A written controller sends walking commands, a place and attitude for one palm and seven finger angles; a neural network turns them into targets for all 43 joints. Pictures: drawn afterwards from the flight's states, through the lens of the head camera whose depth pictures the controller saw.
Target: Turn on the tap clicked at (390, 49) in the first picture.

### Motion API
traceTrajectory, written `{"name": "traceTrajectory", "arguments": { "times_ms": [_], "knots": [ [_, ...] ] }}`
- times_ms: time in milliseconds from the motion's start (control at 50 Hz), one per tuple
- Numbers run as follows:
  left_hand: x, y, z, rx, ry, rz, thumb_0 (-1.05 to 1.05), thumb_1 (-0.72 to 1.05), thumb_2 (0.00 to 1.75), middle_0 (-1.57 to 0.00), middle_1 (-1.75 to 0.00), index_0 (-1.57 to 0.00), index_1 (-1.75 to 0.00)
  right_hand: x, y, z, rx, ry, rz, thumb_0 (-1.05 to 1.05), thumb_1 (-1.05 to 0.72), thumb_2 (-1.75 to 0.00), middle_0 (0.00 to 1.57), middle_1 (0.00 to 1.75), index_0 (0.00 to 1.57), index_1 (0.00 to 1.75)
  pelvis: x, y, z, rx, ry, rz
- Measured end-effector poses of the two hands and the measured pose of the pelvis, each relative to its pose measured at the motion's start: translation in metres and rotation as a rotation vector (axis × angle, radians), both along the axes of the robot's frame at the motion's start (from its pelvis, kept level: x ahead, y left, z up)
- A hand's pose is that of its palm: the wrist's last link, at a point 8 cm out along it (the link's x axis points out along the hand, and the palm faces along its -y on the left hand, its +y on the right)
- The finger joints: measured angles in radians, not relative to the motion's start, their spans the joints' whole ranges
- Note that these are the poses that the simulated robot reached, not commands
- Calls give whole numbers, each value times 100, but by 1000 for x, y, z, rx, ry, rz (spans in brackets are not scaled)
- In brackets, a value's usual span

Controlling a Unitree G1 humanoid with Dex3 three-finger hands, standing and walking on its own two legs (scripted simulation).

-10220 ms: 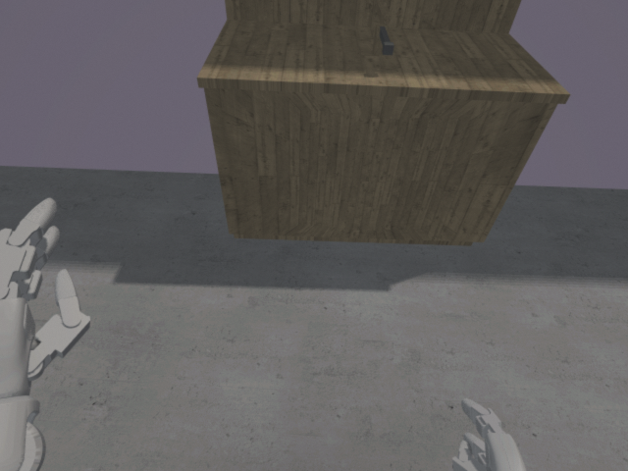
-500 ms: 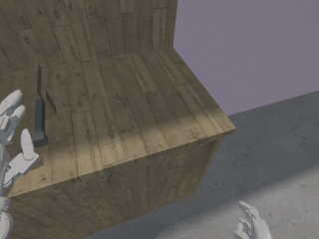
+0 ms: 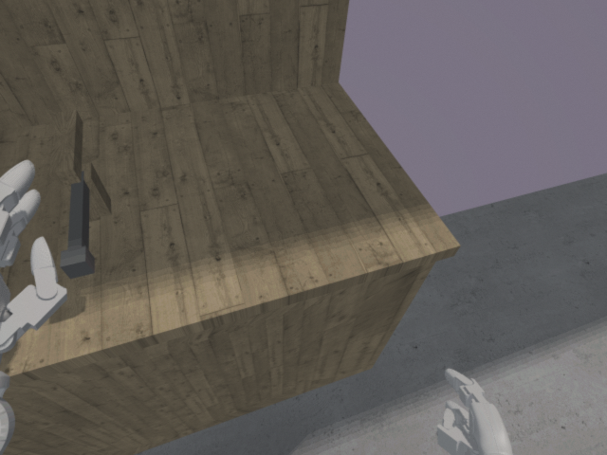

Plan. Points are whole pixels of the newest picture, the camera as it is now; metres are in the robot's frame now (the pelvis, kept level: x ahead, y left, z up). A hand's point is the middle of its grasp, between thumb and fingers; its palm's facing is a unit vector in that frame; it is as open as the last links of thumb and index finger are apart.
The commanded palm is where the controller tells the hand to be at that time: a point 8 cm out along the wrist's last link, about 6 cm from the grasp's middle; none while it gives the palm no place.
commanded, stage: shuffle to correct the standing spot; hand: left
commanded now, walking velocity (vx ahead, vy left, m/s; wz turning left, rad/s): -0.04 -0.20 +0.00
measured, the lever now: (78, 262) +0.31 +0.31 +0.07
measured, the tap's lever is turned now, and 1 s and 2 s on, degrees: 0 0 0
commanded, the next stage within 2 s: none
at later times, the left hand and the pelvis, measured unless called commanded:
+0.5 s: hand (63, 300) +0.22 +0.24 +0.17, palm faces +0.33 -0.86 -0.39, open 7.4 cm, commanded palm +0.15 +0.28 +0.18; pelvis -0.01 +0.00 +0.00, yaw +0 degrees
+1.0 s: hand (74, 297) +0.22 +0.23 +0.17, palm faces +0.34 -0.86 -0.38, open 7.4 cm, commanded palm +0.16 +0.28 +0.18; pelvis +0.00 -0.01 +0.00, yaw +1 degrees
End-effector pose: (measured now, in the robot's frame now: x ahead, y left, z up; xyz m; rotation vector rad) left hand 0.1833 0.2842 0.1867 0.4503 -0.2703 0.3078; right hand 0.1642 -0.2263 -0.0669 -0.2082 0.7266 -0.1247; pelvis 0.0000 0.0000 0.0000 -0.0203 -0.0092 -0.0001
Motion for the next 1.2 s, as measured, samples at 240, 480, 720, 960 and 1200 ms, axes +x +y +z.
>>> {"name": "traceTrajectory", "arguments": {
  "times_ms": [240, 480, 720, 960, 1200],
  "knots": [
    [-4, -5, -7, -18, 34, -18, 1, 89, 89, -21, -30, -21, -30, -6, 1, -2, 8, 3, -10, 2, -91, -90, 20, 30, 20, 30, -2, 0, -1, 0, -3, 0],
    [-6, -2, -3, -6, 25, -3, 1, 89, 89, -21, -30, -21, -30, -16, -2, -4, 10, 23, -20, 2, -91, -90, 20, 30, 20, 30, -5, 1, 0, -1, -1, 1],
    [-5, -7, -4, -14, 31, 1, 1, 89, 89, -21, -30, -21, -30, -15, -5, -7, 16, 28, -21, 2, -91, -90, 20, 30, 20, 30, -3, -3, -1, 2, 2, 5],
    [-1, -9, -5, -11, 37, 7, 1, 89, 89, -21, -30, -21, -30, -4, -7, -5, 18, 19, -13, 2, -91, -90, 20, 30, 20, 30, 1, -6, -1, 1, 2, 9],
    [1, -10, -3, -7, 37, 9, 1, 89, 89, -21, -30, -21, -30, 0, -6, -7, 20, 29, -8, 2, -91, -90, 20, 30, 20, 30, 4, -7, -1, 3, 6, 10]
  ]
}}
